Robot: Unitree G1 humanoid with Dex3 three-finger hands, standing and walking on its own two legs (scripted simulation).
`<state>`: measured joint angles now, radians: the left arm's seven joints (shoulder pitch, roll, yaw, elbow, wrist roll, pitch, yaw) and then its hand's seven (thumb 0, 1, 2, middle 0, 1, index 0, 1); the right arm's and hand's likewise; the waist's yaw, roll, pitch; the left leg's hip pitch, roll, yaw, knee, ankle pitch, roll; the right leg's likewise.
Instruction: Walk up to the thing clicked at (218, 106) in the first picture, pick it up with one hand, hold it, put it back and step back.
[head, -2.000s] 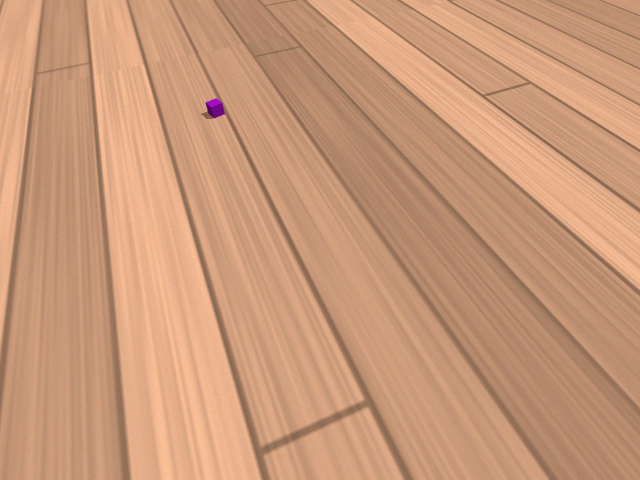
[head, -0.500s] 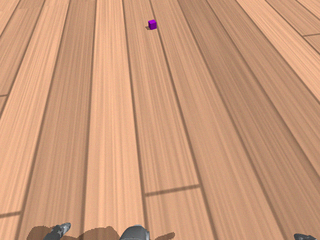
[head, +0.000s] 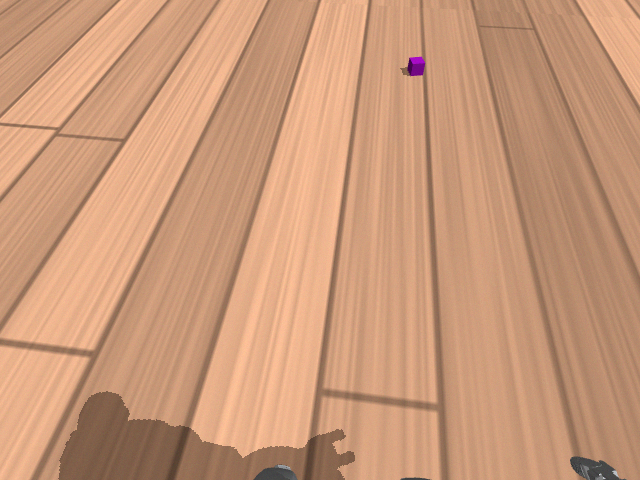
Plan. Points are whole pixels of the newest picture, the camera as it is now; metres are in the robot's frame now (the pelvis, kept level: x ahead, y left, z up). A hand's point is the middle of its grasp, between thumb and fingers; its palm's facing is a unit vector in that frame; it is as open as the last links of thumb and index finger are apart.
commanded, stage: walk up
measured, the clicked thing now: (416, 66) +2.22 -0.52 -0.71
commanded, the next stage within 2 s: stand in 1.10 s
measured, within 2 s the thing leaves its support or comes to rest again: neither
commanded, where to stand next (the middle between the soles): +0.08 -0.01 m, yaw +10 degrees
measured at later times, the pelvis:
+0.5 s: pelvis +0.00 +0.01 +0.01, yaw +10 degrees
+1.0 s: pelvis +0.00 -0.01 +0.02, yaw +13 degrees
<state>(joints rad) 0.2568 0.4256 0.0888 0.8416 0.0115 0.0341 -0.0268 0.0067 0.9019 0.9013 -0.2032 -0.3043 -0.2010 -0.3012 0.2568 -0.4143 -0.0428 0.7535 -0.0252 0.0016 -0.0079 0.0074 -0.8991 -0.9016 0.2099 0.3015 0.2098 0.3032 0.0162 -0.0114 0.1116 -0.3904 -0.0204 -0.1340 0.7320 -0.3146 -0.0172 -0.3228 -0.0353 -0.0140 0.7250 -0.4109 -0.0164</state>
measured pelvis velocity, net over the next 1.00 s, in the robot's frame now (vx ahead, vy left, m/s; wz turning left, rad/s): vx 0.00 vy -0.01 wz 0.23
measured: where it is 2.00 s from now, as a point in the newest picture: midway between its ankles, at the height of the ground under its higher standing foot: outside the picture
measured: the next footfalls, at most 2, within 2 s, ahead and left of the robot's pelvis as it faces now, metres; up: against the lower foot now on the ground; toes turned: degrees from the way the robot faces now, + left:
left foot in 0.32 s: +0.04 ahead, +0.13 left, +0.00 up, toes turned +7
right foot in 0.58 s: +0.08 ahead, -0.14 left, +0.00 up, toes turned +8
